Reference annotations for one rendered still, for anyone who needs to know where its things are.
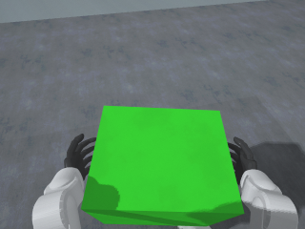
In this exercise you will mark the carton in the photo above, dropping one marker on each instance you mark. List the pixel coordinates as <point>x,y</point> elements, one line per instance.
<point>161,166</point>

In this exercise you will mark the left robot hand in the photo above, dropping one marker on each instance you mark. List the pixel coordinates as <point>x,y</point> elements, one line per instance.
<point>75,155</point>

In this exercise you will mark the left robot forearm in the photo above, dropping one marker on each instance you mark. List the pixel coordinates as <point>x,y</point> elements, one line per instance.
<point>58,207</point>

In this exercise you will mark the right robot hand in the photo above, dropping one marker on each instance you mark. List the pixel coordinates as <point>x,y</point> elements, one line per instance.
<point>244,158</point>

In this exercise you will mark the right robot forearm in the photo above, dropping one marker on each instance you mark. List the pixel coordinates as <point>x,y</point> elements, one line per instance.
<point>269,208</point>

